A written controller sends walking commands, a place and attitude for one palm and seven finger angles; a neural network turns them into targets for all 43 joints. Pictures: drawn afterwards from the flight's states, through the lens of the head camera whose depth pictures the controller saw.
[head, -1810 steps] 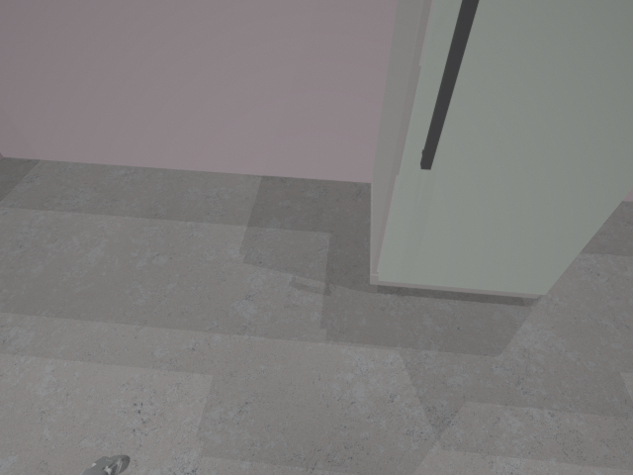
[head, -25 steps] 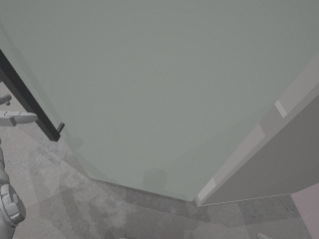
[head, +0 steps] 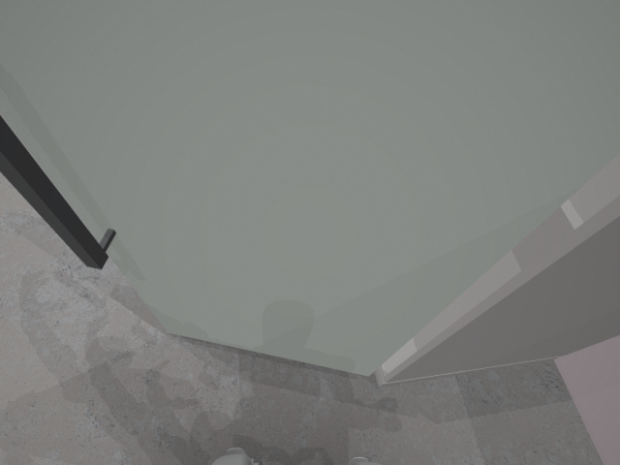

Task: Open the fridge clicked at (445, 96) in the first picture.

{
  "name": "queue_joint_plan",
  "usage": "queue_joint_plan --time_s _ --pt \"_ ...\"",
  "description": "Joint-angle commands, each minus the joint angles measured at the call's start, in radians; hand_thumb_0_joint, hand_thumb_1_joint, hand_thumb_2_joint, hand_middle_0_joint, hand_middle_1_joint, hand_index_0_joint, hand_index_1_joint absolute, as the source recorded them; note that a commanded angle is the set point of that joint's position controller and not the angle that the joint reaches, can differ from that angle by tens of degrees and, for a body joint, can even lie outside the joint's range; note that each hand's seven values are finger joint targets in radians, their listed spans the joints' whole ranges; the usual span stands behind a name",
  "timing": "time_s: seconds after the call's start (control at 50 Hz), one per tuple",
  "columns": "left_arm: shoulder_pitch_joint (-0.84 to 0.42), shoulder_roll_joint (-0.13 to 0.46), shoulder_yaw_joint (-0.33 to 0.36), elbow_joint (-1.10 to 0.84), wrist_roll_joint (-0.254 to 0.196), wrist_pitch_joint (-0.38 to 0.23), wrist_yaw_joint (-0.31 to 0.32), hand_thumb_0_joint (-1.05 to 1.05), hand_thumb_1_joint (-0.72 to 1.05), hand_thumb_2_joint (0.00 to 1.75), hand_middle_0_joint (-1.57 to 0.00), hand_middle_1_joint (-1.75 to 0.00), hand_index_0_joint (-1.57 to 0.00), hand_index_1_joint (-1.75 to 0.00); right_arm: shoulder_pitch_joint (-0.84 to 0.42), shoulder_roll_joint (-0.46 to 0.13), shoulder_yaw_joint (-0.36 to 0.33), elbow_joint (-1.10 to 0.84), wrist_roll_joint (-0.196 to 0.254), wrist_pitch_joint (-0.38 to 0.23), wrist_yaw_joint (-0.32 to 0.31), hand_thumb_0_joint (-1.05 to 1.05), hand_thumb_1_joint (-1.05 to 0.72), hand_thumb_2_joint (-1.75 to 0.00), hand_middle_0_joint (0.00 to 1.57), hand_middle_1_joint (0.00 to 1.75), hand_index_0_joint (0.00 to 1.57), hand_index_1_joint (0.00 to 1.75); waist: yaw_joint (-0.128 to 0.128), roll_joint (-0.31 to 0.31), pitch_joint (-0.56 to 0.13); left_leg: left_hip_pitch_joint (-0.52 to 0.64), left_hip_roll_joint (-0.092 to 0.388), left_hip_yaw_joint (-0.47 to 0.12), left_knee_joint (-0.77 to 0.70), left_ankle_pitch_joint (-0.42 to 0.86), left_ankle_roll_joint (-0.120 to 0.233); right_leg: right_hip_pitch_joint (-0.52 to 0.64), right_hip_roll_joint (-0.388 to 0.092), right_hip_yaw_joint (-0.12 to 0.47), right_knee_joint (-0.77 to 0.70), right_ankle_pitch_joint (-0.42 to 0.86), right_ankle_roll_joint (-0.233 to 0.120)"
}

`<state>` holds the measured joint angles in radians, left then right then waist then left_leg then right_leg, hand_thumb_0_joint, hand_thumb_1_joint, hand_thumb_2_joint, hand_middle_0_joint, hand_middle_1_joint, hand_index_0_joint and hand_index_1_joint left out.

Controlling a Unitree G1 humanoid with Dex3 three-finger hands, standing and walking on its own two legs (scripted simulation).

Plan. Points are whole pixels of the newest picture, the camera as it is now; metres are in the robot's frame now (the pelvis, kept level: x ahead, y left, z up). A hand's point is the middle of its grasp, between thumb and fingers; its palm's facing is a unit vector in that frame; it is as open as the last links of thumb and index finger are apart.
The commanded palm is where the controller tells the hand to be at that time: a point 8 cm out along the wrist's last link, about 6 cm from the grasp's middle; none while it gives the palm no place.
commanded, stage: slip the hand off the handle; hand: left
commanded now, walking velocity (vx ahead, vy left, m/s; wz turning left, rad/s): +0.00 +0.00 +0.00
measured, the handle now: (35, 158) +0.43 +0.32 +0.12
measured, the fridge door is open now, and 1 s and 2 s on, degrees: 71 71 71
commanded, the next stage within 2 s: draw the hand back to the body in 1.20 s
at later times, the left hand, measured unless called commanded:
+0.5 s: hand out of the picture +0.29 +0.42 +0.11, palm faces +0.50 -0.85 -0.13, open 14.6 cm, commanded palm +0.25 +0.44 +0.12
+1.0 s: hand out of the picture +0.28 +0.40 +0.11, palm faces +0.50 -0.85 -0.19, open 14.6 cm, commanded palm +0.24 +0.43 +0.12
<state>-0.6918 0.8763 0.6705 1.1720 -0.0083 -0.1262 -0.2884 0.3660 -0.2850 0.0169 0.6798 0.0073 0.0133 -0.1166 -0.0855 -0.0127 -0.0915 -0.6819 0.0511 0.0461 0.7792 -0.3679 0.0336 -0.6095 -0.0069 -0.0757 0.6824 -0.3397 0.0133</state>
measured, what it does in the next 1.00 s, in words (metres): stands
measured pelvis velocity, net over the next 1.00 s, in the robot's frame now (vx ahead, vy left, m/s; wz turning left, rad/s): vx -0.01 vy -0.02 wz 0.03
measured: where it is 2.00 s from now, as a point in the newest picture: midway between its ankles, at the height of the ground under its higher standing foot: outside the picture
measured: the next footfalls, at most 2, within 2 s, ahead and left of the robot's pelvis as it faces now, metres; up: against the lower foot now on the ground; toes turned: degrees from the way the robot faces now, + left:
none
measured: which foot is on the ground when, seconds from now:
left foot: down 0.00-1.00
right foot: down 0.00-1.00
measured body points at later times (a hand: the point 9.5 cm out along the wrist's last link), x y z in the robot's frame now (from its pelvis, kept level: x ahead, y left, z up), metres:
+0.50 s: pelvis -0.01 +0.02 +0.01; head +0.02 +0.04 +0.46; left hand +0.26 +0.46 +0.12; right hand +0.15 -0.23 -0.08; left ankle +0.00 +0.09 -0.71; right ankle -0.01 -0.13 -0.71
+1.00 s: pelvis -0.01 -0.02 +0.01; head +0.03 -0.01 +0.45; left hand +0.25 +0.44 +0.13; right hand +0.11 -0.29 -0.09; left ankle +0.00 +0.09 -0.71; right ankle -0.01 -0.13 -0.71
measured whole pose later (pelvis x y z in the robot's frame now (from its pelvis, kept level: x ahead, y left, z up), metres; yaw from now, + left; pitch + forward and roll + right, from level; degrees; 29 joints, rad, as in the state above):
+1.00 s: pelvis -0.01 -0.02 +0.01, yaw +2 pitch +9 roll -2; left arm -0.25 0.68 0.67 0.71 -0.16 -0.03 -0.29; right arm 0.33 -0.29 0.02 0.67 0.04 -0.14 -0.15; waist 0.00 0.02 -0.09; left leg -0.54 0.04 0.03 0.73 -0.34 0.01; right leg -0.48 -0.01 -0.09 0.67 -0.35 -0.01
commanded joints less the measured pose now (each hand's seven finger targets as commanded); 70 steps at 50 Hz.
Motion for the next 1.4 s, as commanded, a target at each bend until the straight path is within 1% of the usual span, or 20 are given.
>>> queue_joint_plan --time_s 0.0,0.08,0.1,0.12,0.22,0.3,0.32,0.42,0.48,0.56,0.68,0.78,0.9,0.96,1.04,1.12,1.22,1.3,1.32,1.38 --pt "-0.154 0.364 0.063 -0.331 -0.043 -0.074 0.004 0.00 -0.55 0.20 -0.25 -1.15 -0.25 -1.15 0.098 -0.191 -0.076 -0.102 -0.002 -0.022 -0.004 0.00 -0.90 -0.90 0.20 0.30 0.20 0.30 0.074 0.217 -0.421 0.408 -0.019 -0.063 -0.067 0.597 -0.006 0.094 0.047 0.009 -0.040 0.313 -0.032" --pt "-0.027 0.247 0.072 -0.449 -0.123 -0.072 0.022 0.00 -0.55 0.20 -0.25 -1.15 -0.25 -1.15 0.067 -0.182 -0.089 -0.118 0.007 -0.037 0.003 0.00 -0.90 -0.90 0.20 0.30 0.20 0.30 0.083 0.168 -0.392 0.438 -0.003 -0.083 -0.074 0.644 -0.014 0.089 0.049 -0.001 -0.050 0.289 -0.029" --pt "0.004 0.281 0.110 -0.490 -0.128 -0.065 0.026 0.00 -0.55 0.20 -0.25 -1.15 -0.25 -1.15 0.066 -0.184 -0.091 -0.123 0.011 -0.041 0.004 0.00 -0.90 -0.90 0.20 0.30 0.20 0.30 0.097 0.179 -0.404 0.442 -0.002 -0.086 -0.085 0.656 -0.019 0.101 0.052 -0.001 -0.049 0.286 -0.028" --pt "0.051 0.225 0.078 -0.518 -0.139 -0.046 0.026 0.00 -0.55 0.20 -0.25 -1.15 -0.25 -1.15 0.051 -0.176 -0.090 -0.135 0.016 -0.049 0.007 0.00 -0.90 -0.90 0.20 0.30 0.20 0.30 0.098 0.184 -0.381 0.444 -0.004 -0.089 -0.093 0.648 -0.023 0.099 0.050 -0.003 -0.053 0.270 -0.027" --pt "0.054 0.177 0.028 -0.708 -0.130 0.024 0.061 0.00 -0.55 0.20 -0.25 -1.15 -0.25 -1.15 0.001 -0.162 -0.080 -0.157 0.023 -0.087 0.000 0.00 -0.90 -0.90 0.20 0.30 0.20 0.30 0.090 0.249 -0.291 0.453 0.003 -0.115 -0.149 0.532 -0.038 0.065 0.041 -0.007 -0.071 0.168 -0.031" --pt "0.067 0.167 0.043 -0.788 -0.138 0.022 0.105 0.00 -0.55 0.20 -0.25 -1.15 -0.25 -1.15 -0.020 -0.156 -0.068 -0.152 0.017 -0.121 -0.017 0.00 -0.90 -0.90 0.20 0.30 0.20 0.30 0.084 0.221 -0.270 0.465 0.008 -0.145 -0.178 0.414 -0.043 0.071 0.038 -0.005 -0.078 0.131 -0.035" --pt "0.070 0.104 -0.005 -0.788 -0.144 0.026 0.107 0.00 -0.55 0.20 -0.25 -1.15 -0.25 -1.15 -0.034 -0.147 -0.062 -0.155 0.019 -0.132 -0.019 0.00 -0.90 -0.90 0.20 0.30 0.20 0.30 0.076 0.212 -0.242 0.459 0.005 -0.149 -0.186 0.359 -0.042 0.063 0.037 -0.005 -0.081 0.116 -0.033" --pt "0.078 0.035 -0.069 -0.762 -0.159 0.066 0.093 0.00 -0.55 0.20 -0.25 -1.15 -0.25 -1.15 -0.063 -0.146 -0.049 -0.145 0.028 -0.167 -0.034 0.00 -0.90 -0.90 0.20 0.30 0.20 0.30 0.075 0.201 -0.187 0.437 0.000 -0.169 -0.221 0.224 -0.048 0.075 0.024 -0.001 -0.094 0.095 -0.037" --pt "0.090 0.074 -0.044 -0.710 -0.156 0.092 0.082 0.00 -0.55 0.20 -0.25 -1.15 -0.25 -1.15 -0.067 -0.155 -0.045 -0.141 0.033 -0.176 -0.044 0.00 -0.90 -0.90 0.20 0.30 0.20 0.30 0.082 0.143 -0.146 0.384 -0.012 -0.153 -0.232 0.147 -0.035 0.103 0.017 0.000 -0.111 0.085 -0.043" --pt "0.053 0.106 -0.040 -0.722 -0.141 0.084 0.074 0.00 -0.55 0.20 -0.25 -1.15 -0.25 -1.15 -0.085 -0.153 -0.038 -0.150 0.032 -0.195 -0.047 0.00 -0.90 -0.90 0.20 0.30 0.20 0.30 0.080 0.157 -0.152 0.381 -0.023 -0.140 -0.223 0.145 -0.030 0.101 0.017 0.002 -0.107 0.082 -0.042" --pt "0.063 0.136 0.003 -0.766 -0.158 0.007 0.060 0.00 -0.55 0.20 -0.25 -1.15 -0.25 -1.15 -0.083 -0.149 -0.039 -0.133 0.020 -0.211 -0.051 0.00 -0.90 -0.90 0.20 0.30 0.20 0.30 0.086 0.178 -0.233 0.417 -0.030 -0.107 -0.168 0.272 -0.022 0.146 0.022 0.007 -0.102 0.142 -0.045" --pt "0.116 0.157 0.020 -0.622 -0.174 0.056 0.013 0.00 -0.55 0.20 -0.25 -1.15 -0.25 -1.15 -0.071 -0.160 -0.040 -0.119 0.030 -0.213 -0.054 0.00 -0.90 -0.90 0.20 0.30 0.20 0.30 0.097 0.157 -0.194 0.345 -0.043 -0.080 -0.153 0.259 -0.009 0.157 0.014 0.011 -0.109 0.161 -0.040" --pt "0.190 0.250 0.103 -0.673 -0.163 0.036 0.003 0.00 -0.55 0.20 -0.25 -1.15 -0.25 -1.15 -0.050 -0.162 -0.053 -0.137 0.027 -0.206 -0.042 0.00 -0.90 -0.90 0.20 0.30 0.20 0.30 0.115 0.132 -0.279 0.332 -0.051 -0.052 -0.124 0.364 0.006 0.232 0.018 0.026 -0.090 0.276 -0.031" --pt "0.244 0.195 0.096 -0.683 -0.185 0.002 0.003 0.00 -0.55 0.20 -0.25 -1.15 -0.25 -1.15 -0.053 -0.157 -0.059 -0.136 0.028 -0.206 -0.037 0.00 -0.90 -0.90 0.20 0.30 0.20 0.30 0.109 0.109 -0.267 0.328 -0.052 -0.044 -0.114 0.369 0.009 0.223 0.021 0.025 -0.085 0.292 -0.024" --pt "0.298 0.224 0.142 -0.565 -0.213 0.017 -0.031 0.00 -0.55 0.20 -0.25 -1.15 -0.25 -1.15 -0.045 -0.168 -0.064 -0.123 0.038 -0.197 -0.035 0.00 -0.90 -0.90 0.20 0.30 0.20 0.30 0.110 0.054 -0.202 0.242 -0.057 -0.030 -0.111 0.295 0.012 0.224 0.012 0.045 -0.096 0.268 -0.010" --pt "0.226 0.278 0.126 -0.600 -0.183 0.027 -0.063 0.00 -0.55 0.20 -0.25 -1.15 -0.25 -1.15 -0.038 -0.170 -0.064 -0.127 0.041 -0.194 -0.038 0.00 -0.90 -0.90 0.20 0.30 0.20 0.30 0.104 0.148 -0.210 0.263 -0.059 -0.025 -0.114 0.299 0.018 0.207 0.010 0.052 -0.099 0.250 -0.016" --pt "0.130 0.270 0.103 -0.678 -0.173 -0.052 -0.047 0.00 -0.55 0.20 -0.25 -1.15 -0.25 -1.15 -0.039 -0.161 -0.061 -0.111 0.033 -0.205 -0.051 0.00 -0.90 -0.90 0.20 0.30 0.20 0.30 0.078 0.178 -0.229 0.313 -0.054 -0.040 -0.110 0.280 0.020 0.170 0.020 0.050 -0.102 0.198 -0.021" --pt "0.165 0.245 0.110 -0.572 -0.200 -0.049 -0.054 0.00 -0.55 0.20 -0.25 -1.15 -0.25 -1.15 -0.041 -0.165 -0.057 -0.093 0.038 -0.210 -0.057 0.00 -0.90 -0.90 0.20 0.30 0.20 0.30 0.085 0.150 -0.208 0.287 -0.051 -0.046 -0.115 0.230 0.014 0.158 0.017 0.046 -0.106 0.154 -0.022" --pt "0.150 0.168 0.002 -0.622 -0.229 -0.087 -0.159 0.00 -0.55 0.20 -0.25 -1.15 -0.25 -1.15 -0.038 -0.177 -0.051 -0.102 0.044 -0.219 -0.056 0.00 -0.90 -0.90 0.20 0.30 0.20 0.30 0.031 0.171 -0.224 0.330 -0.043 -0.048 -0.113 0.238 0.016 0.156 0.020 0.047 -0.104 0.170 -0.025" --pt "0.197 0.203 0.035 -0.661 -0.284 -0.116 -0.278 0.00 -0.55 0.20 -0.25 -1.15 -0.25 -1.15 -0.060 -0.173 -0.047 -0.122 0.045 -0.228 -0.061 0.00 -0.90 -0.90 0.20 0.30 0.20 0.30 0.075 0.175 -0.268 0.347 -0.049 -0.055 -0.101 0.277 0.024 0.200 0.016 0.052 -0.090 0.217 -0.037"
